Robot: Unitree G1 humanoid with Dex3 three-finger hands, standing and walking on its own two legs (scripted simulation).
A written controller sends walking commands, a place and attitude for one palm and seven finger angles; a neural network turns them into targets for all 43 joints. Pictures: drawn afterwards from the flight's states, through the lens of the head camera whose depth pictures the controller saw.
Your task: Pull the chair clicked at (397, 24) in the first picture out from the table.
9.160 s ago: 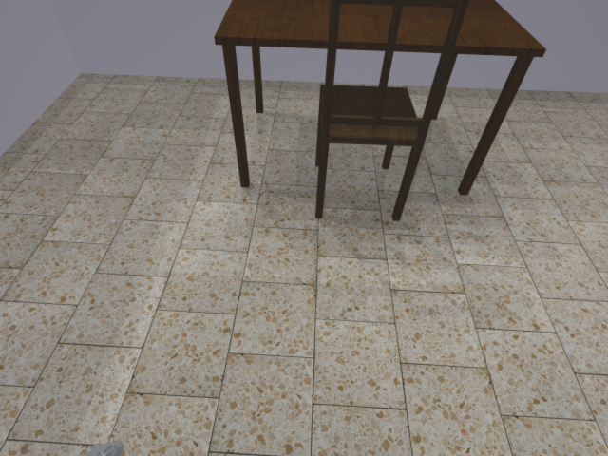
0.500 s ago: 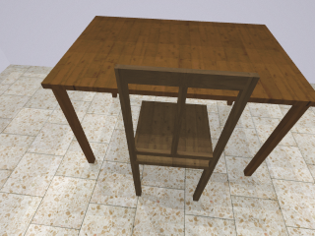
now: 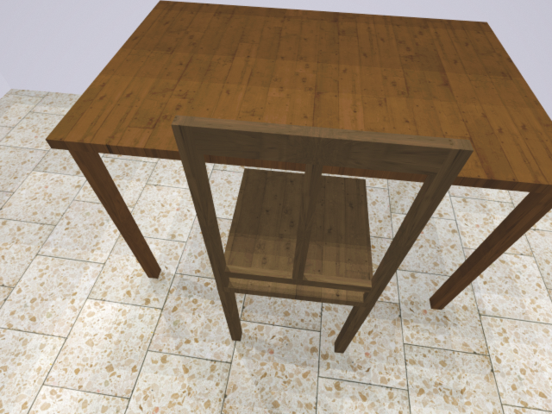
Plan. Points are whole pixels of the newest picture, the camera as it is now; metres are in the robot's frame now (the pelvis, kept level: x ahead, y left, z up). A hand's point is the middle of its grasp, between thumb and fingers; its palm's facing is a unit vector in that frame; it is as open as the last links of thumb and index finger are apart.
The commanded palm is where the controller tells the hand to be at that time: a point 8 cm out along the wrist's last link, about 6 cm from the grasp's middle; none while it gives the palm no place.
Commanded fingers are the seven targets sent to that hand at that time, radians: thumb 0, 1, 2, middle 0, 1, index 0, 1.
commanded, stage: come to a stop and stand still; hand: left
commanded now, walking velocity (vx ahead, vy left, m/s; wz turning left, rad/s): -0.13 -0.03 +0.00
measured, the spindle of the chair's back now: (304, 231) +0.44 -0.01 -0.05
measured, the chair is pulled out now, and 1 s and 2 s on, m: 0.00 0.00 0.00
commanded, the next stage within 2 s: look again from close up in 0.72 s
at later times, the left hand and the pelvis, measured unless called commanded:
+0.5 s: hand out of the picture +0.01 +0.21 -0.16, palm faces +0.02 -0.97 -0.23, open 7.4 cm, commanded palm none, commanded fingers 0.00 0.90 0.90 -0.20 -0.30 -0.20 -0.30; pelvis -0.05 +0.03 +0.00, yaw +0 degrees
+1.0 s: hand out of the picture -0.07 +0.18 -0.17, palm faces +0.03 -0.99 -0.16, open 7.4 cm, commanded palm none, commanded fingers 0.00 0.90 0.90 -0.20 -0.30 -0.20 -0.30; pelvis -0.03 +0.02 +0.01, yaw +0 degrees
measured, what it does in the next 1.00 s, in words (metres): stands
